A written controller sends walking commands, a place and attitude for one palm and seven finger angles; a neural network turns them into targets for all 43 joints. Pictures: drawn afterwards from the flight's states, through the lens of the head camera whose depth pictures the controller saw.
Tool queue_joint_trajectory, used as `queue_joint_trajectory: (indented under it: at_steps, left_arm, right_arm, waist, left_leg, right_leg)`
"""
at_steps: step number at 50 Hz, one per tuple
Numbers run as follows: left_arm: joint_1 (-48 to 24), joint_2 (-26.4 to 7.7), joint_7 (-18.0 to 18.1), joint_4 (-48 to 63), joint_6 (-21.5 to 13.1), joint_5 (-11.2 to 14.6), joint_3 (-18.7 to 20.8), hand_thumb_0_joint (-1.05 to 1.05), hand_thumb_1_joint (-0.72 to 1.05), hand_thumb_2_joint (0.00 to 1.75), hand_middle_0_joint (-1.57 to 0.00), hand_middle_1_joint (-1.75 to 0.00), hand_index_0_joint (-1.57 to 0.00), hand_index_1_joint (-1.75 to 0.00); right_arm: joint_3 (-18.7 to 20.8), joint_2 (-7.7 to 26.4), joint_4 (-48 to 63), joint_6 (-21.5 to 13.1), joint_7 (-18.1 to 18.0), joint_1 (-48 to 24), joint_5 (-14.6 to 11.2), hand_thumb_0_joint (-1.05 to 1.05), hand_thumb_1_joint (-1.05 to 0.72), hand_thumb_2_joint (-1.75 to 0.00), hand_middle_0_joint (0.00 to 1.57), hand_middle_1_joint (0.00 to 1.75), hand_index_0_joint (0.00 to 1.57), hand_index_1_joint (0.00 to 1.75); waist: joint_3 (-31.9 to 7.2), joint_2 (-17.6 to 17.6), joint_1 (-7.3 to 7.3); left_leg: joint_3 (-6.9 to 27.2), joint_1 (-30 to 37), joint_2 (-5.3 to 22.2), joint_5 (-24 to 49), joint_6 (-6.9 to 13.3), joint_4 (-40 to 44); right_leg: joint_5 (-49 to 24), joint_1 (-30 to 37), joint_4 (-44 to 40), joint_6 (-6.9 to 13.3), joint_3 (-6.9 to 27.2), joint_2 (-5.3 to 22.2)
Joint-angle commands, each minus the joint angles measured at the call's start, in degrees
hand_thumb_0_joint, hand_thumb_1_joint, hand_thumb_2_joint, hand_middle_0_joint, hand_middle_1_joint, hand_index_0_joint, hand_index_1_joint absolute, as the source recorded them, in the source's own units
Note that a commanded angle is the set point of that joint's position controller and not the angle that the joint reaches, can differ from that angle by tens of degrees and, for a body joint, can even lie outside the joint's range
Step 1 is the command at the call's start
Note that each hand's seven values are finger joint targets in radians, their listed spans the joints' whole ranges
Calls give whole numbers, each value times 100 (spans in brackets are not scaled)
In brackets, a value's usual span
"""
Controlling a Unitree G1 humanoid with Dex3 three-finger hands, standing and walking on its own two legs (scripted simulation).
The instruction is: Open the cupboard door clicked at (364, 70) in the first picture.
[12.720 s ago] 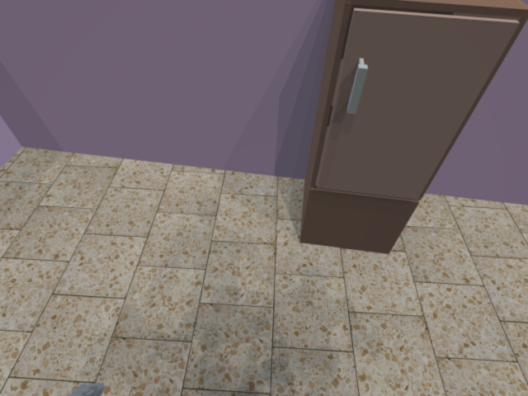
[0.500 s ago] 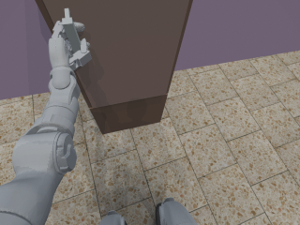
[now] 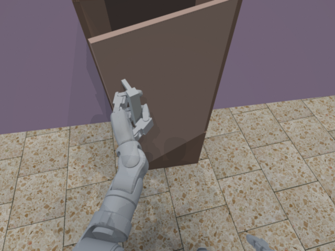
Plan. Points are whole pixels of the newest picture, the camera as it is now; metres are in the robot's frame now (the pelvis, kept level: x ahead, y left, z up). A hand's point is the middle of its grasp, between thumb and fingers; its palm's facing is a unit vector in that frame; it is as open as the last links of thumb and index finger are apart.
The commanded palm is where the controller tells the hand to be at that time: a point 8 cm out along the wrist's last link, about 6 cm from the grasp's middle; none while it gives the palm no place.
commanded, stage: pull the door open along its arc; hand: left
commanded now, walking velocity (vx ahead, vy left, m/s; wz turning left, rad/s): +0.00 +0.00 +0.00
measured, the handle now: (132, 104) +0.45 +0.09 +0.08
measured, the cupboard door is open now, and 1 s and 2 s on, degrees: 23 38 41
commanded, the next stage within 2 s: open thumb and fingers to let go in 0.58 s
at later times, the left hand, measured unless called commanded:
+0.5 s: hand (189, 151) +0.31 -0.04 +0.09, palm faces +0.14 -0.98 -0.10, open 6.4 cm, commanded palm +0.25 -0.01 +0.08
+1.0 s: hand (168, 144) +0.33 +0.00 +0.08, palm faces +0.44 -0.89 -0.11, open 8.7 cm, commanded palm +0.28 +0.01 +0.08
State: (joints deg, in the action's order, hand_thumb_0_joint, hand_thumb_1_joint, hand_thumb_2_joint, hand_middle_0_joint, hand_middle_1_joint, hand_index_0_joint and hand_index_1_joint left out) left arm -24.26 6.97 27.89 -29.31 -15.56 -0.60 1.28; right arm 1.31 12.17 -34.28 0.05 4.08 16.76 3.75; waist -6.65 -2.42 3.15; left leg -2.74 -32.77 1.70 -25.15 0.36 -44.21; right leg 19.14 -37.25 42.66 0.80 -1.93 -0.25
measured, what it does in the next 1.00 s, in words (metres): shifts its weight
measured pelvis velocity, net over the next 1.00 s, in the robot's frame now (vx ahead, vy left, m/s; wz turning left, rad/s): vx -0.01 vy -0.06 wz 0.07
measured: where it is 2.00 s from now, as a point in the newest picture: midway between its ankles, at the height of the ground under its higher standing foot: outside the picture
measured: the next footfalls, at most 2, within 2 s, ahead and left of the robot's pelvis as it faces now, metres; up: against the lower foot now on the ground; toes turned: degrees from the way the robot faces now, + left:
none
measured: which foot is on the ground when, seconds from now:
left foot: down 0.00-1.00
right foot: down 0.00-1.00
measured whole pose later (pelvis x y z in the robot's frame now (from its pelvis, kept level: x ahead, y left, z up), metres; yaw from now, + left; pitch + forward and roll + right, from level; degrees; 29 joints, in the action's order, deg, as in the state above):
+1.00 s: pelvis -0.01 -0.06 +0.00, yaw +4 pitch +8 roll +2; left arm -9.1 7.6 41.1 -9.5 2.2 -3.7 -14.1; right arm 0.9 10.7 -36.4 2.6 1.1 7.8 4.0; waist -4.8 -3.7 0.2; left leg 5.7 -27.0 0.8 -23.0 -2.6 -42.5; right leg 21.4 -31.7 44.7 5.5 -6.3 -0.7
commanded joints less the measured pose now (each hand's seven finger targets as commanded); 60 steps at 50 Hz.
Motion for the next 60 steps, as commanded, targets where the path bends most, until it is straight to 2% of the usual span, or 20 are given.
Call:
queue_joint_trajectory:
  at_steps: [1,4,7,10,13,15,17,20,23,26,29,34,38,39,42,44,50,54,56,60]
  left_arm:
    - [-1396,500,1207,1673,87,-535,-576,0,90,90,-40,-135,-40,-135]
    - [-1165,1044,1566,1720,450,-861,-1003,0,90,90,-40,-135,-40,-135]
    - [-1051,1490,1636,1935,839,-675,-1326,0,90,90,-40,-135,-40,-135]
    - [-332,1772,1522,2382,1109,-521,-1604,0,90,90,-40,-135,-40,-135]
    - [459,1901,1357,3007,1357,-429,-1870,0,90,90,-40,-135,-40,-135]
    - [1118,1978,1211,3411,1545,-399,-2085,0,90,90,-40,-135,-40,-135]
    - [1591,1932,1079,3757,1717,-395,-2246,0,90,90,-40,-135,-40,-135]
    - [2106,1876,873,4159,1925,-401,-2485,0,90,90,-40,-135,-40,-135]
    - [2538,1785,687,4489,2041,-407,-2657,0,90,90,-40,-135,-40,-135]
    - [2148,1380,698,4388,2039,-443,-2324,0,90,90,-40,-135,-40,-135]
    - [1540,1040,777,4090,1907,-473,-1955,0,90,90,-40,-135,-40,-135]
    - [415,650,1060,3365,1590,-507,-1304,0,90,90,-40,-135,-40,-135]
    - [584,1181,1221,3046,1515,-447,-1428,0,62,78,-38,-132,-38,-132]
    - [533,1184,1267,3045,1493,-457,-1397,0,55,75,-38,-131,-38,-131]
    - [622,1365,1370,3261,1475,-421,-1443,0,34,66,-36,-129,-36,-129]
    - [646,1532,1403,3270,1479,-457,-1589,0,20,60,-35,-127,-35,-127]
    - [54,1521,1389,3210,1344,-501,-1777,0,-22,42,-32,-123,-32,-123]
    - [-421,1493,1423,2821,1241,-533,-1738,0,-50,30,-30,-120,-30,-120]
    - [-804,1593,1454,2674,1194,-547,-1834,0,-50,30,-30,-120,-30,-120]
    - [-1005,1678,1532,2223,1149,-523,-1771,0,-50,30,-27,-100,-27,-100]
  right_arm:
    - [243,416,541,-155,8,-213,137,0,-90,-90,20,30,20,30]
    - [224,297,515,-119,4,-574,211,0,-90,-90,20,30,20,30]
    - [160,235,510,-22,16,-977,128,0,-90,-90,20,30,20,30]
    - [108,156,581,53,27,-1196,77,0,-90,-90,20,30,20,30]
    - [50,92,702,156,62,-1322,28,0,-90,-90,20,30,20,30]
    - [5,35,798,245,79,-1398,-31,0,-90,-90,20,30,20,30]
    - [-31,13,888,304,73,-1440,-62,0,-90,-90,20,30,20,30]
    - [-90,-20,973,372,64,-1476,-121,0,-90,-90,20,30,20,30]
    - [-133,-44,1060,400,72,-1474,-172,0,-90,-90,20,30,20,30]
    - [-133,3,1062,411,-4,-1495,-170,0,-90,-90,20,30,20,30]
    - [-125,57,1012,370,-126,-1541,-156,0,-90,-90,20,30,20,30]
    - [-78,93,761,235,-334,-1598,-95,0,-90,-90,20,30,20,30]
    - [-33,77,723,133,-326,-1579,-38,0,-90,-90,20,30,20,30]
    - [-11,82,714,121,-329,-1563,-37,0,-90,-90,20,30,20,30]
    - [21,72,719,90,-306,-1496,-7,0,-90,-90,20,30,20,30]
    - [32,67,701,54,-292,-1476,10,0,-90,-90,20,30,20,30]
    - [51,138,618,-74,-319,-1454,3,0,-90,-90,20,30,20,30]
    - [65,146,506,-153,-341,-1463,5,0,-90,-90,20,30,20,30]
    - [50,132,465,-178,-318,-1453,-4,0,-90,-90,20,30,20,30]
    - [36,122,440,-206,-277,-1520,-4,0,-90,-90,20,30,20,30]
  waist:
    - [-1932,445,-149]
    - [-1869,716,-158]
    - [-1928,664,-241]
    - [-2063,707,-345]
    - [-1996,840,-369]
    - [-1927,710,-407]
    - [-1748,864,-388]
    - [-1562,738,-382]
    - [-1413,847,-370]
    - [-1240,731,-372]
    - [-947,976,-334]
    - [-900,1157,-295]
    - [-1189,1069,-360]
    - [-1309,1190,-366]
    - [-1639,1006,-377]
    - [-1628,979,-336]
    - [-1506,1076,-157]
    - [-1515,1039,-149]
    - [-1582,888,-114]
    - [-1585,812,-201]
  left_leg:
    - [81,641,-100,2623,-123,349]
    - [146,623,-74,2659,-133,243]
    - [162,757,-142,2439,-149,291]
    - [164,877,-172,2534,-161,288]
    - [170,943,-194,2544,-183,296]
    - [168,1006,-203,2567,-199,328]
    - [174,1043,-233,2440,-190,349]
    - [173,1161,-271,2294,-184,407]
    - [212,1234,-304,2091,-167,464]
    - [231,1203,-364,1815,-150,479]
    - [321,1071,-402,1459,-122,483]
    - [460,678,-453,1074,-100,340]
    - [463,608,-445,1171,-137,302]
    - [475,597,-431,1249,-147,286]
    - [439,551,-421,1474,-182,221]
    - [441,556,-400,1590,-187,181]
    - [457,548,-398,1411,-129,124]
    - [475,467,-414,1341,-114,100]
    - [459,494,-431,1258,-102,96]
    - [432,465,-425,1168,-101,159]
  right_leg:
    - [-2224,1695,-163,127,-261,-53]
    - [-2262,1678,-129,180,-295,-26]
    - [-2152,1828,-226,185,-296,7]
    - [-2642,2180,-242,143,-262,75]
    - [-3100,2510,-341,86,-214,167]
    - [-3370,2689,-391,80,-179,216]
    - [-3477,2787,-532,36,-122,268]
    - [-3499,2860,-718,4,-2,342]
    - [-3395,2913,-887,-37,120,397]
    - [-3009,2772,-994,-65,258,433]
    - [-2384,2559,-1232,-124,463,484]
    - [-1570,2286,-1353,-187,802,592]
    - [-1757,2308,-1116,-158,636,576]
    - [-1959,2380,-1057,-161,607,573]
    - [-2771,2617,-803,-167,517,590]
    - [-3047,2550,-664,-143,372,554]
    - [-2328,2137,-743,-157,377,522]
    - [-1867,1934,-730,-127,354,479]
    - [-1490,1770,-687,-90,285,445]
    - [-922,1569,-587,20,74,312]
